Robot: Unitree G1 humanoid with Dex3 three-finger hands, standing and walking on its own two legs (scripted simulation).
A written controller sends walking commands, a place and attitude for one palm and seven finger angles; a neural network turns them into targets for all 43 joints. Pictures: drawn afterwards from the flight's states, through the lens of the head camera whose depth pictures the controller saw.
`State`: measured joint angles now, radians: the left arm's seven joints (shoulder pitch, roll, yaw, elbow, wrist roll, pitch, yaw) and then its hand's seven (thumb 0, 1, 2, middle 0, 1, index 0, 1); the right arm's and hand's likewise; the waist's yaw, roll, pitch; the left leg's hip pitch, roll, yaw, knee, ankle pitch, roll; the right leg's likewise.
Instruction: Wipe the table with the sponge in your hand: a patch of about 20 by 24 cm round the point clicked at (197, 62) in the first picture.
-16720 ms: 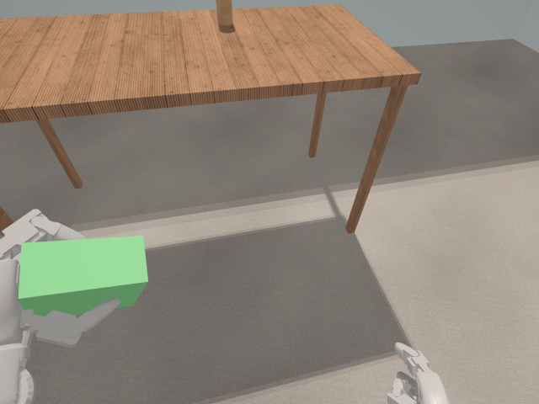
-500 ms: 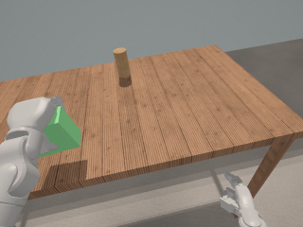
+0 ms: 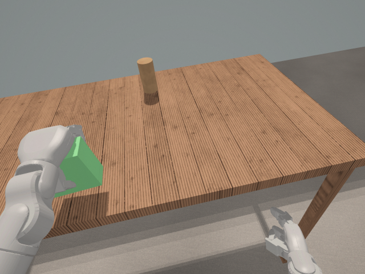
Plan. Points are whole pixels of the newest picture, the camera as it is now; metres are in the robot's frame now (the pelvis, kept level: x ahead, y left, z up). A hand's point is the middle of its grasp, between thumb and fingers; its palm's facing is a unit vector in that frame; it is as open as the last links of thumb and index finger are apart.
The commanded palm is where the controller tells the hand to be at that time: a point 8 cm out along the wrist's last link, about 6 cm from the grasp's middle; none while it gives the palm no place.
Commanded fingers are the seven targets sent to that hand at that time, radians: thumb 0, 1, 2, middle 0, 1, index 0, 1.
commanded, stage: lower the sponge onto the table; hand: left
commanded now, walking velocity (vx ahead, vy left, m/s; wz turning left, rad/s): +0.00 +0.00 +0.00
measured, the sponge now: (71, 172) +0.25 +0.30 +0.12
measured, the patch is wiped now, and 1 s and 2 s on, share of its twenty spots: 0.00 0.00 0.20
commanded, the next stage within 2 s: wipe forward along the first lane in 1.16 s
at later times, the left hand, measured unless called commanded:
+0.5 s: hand (67, 170) +0.24 +0.30 +0.14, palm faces +0.04 -0.05 -1.00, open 9.6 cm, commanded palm +0.22 +0.29 +0.21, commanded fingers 0.00 0.10 1.30 -1.20 -1.60 -1.20 -1.60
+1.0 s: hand (72, 173) +0.25 +0.30 +0.12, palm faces +0.04 -0.05 -1.00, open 9.6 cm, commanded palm +0.22 +0.29 +0.19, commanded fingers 0.00 0.10 1.30 -1.20 -1.60 -1.20 -1.60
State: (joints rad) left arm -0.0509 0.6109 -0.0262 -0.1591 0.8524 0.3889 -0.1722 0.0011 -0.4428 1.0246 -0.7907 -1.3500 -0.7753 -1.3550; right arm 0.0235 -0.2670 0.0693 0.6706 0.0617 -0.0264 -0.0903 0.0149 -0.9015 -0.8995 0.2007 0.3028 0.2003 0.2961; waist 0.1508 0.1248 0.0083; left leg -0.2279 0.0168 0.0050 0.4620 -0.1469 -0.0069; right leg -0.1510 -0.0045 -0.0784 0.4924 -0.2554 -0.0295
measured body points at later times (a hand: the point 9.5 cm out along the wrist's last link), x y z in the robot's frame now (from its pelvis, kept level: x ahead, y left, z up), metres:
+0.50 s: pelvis +0.00 +0.00 +0.00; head -0.02 -0.04 +0.45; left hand +0.24 +0.30 +0.19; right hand +0.26 -0.19 -0.07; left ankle +0.07 +0.12 -0.74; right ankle +0.01 -0.10 -0.74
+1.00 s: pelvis +0.01 +0.00 +0.00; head -0.01 -0.04 +0.45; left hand +0.24 +0.30 +0.17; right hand +0.26 -0.19 -0.07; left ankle +0.07 +0.12 -0.74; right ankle +0.01 -0.10 -0.74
